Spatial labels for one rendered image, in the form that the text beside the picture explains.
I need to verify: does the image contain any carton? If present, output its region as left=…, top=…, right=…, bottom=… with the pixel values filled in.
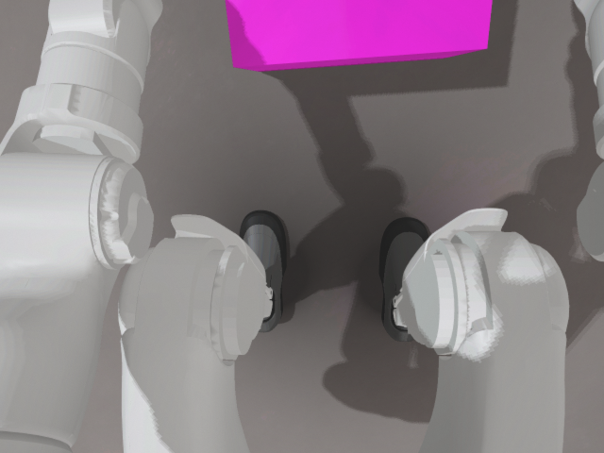
left=226, top=0, right=493, bottom=72

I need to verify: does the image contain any left robot forearm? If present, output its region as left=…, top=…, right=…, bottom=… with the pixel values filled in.
left=0, top=0, right=162, bottom=164

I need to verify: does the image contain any right robot upper arm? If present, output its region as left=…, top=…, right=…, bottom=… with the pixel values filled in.
left=577, top=161, right=604, bottom=261

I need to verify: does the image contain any robot left thigh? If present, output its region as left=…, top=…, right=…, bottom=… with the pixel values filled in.
left=121, top=237, right=258, bottom=453

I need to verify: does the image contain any robot right thigh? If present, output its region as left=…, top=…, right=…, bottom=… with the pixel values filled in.
left=413, top=231, right=566, bottom=453

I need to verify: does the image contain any left robot upper arm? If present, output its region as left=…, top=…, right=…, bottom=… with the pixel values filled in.
left=0, top=152, right=154, bottom=453

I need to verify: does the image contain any robot thigh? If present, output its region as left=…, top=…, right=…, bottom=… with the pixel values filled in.
left=121, top=237, right=258, bottom=453
left=413, top=231, right=566, bottom=453

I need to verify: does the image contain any right robot forearm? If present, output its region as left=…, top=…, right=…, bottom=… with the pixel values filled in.
left=574, top=0, right=604, bottom=159

